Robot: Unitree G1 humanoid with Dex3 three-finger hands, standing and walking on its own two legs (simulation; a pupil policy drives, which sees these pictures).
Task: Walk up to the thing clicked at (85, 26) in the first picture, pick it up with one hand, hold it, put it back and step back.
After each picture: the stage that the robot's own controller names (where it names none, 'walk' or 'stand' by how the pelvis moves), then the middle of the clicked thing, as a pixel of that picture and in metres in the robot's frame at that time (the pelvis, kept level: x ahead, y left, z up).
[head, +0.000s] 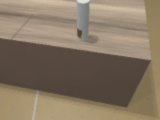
stand; (82, 20) +0.82 +0.00 -0.04
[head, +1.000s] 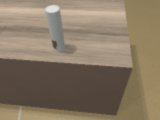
walk; (56, 30) +0.71 +0.18 -0.02
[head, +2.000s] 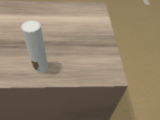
stand; (36, 49) +0.54 +0.20 -0.02
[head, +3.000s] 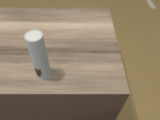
stand; (39, 57) +0.52 +0.20 -0.04
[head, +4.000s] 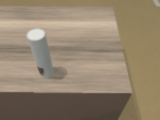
stand; (42, 55) +0.53 +0.19 -0.05
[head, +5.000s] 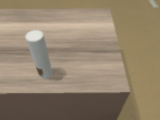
stand; (40, 56) +0.53 +0.20 -0.05
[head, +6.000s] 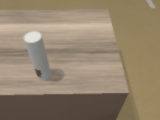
stand; (39, 58) +0.53 +0.21 -0.05
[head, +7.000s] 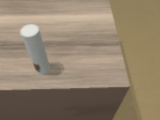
rise first; (37, 52) +0.53 +0.21 -0.04
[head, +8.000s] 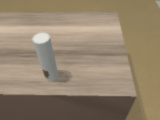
go down; (47, 59) +0.52 +0.20 -0.04
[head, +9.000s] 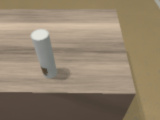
go down; (45, 56) +0.53 +0.19 -0.04
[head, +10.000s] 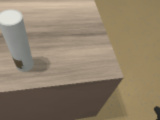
go down; (18, 45) +0.51 +0.19 +0.01
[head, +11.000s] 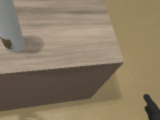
close in; (6, 21) +0.53 +0.19 +0.04
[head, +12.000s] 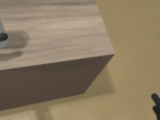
close; out of the picture +0.54 +0.21 +0.07
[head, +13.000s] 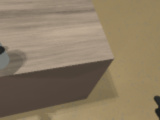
lift; out of the picture +0.48 +0.23 +0.06
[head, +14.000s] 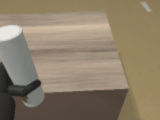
lift; (22, 71) +0.32 +0.18 +0.15
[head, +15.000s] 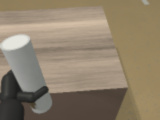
hold; (30, 78) +0.32 +0.16 +0.11
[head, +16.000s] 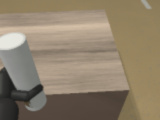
hold; (25, 76) +0.32 +0.18 +0.12
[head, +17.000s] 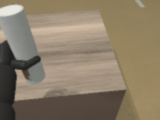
crouch; (24, 49) +0.41 +0.17 +0.15
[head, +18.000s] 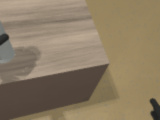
lower; out of the picture +0.51 +0.20 +0.08
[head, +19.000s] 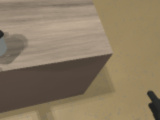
lower; out of the picture +0.52 +0.21 +0.07
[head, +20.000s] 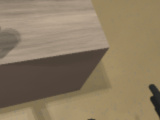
lower; out of the picture +0.54 +0.21 +0.07
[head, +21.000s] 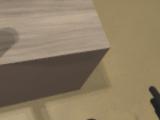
lower; out of the picture +0.54 +0.22 +0.07
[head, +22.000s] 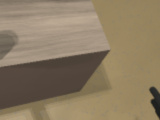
rest; out of the picture +0.53 +0.22 +0.07
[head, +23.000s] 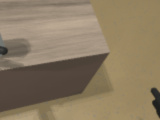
withdraw; out of the picture +0.51 +0.20 +0.06
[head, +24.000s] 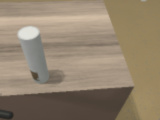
sink last; (35, 58) +0.48 +0.18 +0.01
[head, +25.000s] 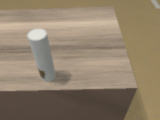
stand; (43, 57) +0.50 +0.19 +0.01
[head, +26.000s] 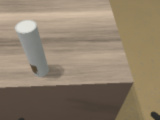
stand; (34, 52) +0.50 +0.20 +0.02
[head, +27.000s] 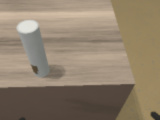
stand; (35, 52) +0.49 +0.19 +0.02
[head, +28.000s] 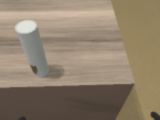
stand; (34, 52) +0.49 +0.20 +0.02
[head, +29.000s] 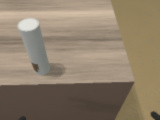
stand; (36, 50) +0.50 +0.19 +0.02
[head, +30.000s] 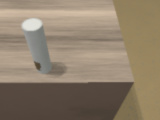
stand; (39, 49) +0.51 +0.19 +0.01
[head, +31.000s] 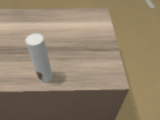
walk; (40, 60) +0.51 +0.20 -0.04
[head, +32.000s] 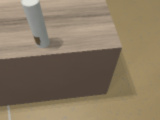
walk; (37, 25) +0.65 +0.22 -0.03
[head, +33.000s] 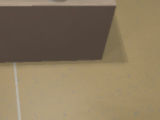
walk; out of the picture +0.99 +0.19 -0.01
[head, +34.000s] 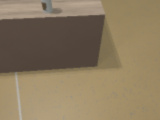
stand; out of the picture +1.07 +0.24 -0.04
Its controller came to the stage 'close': yes
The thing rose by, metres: 0.22
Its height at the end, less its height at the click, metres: +0.00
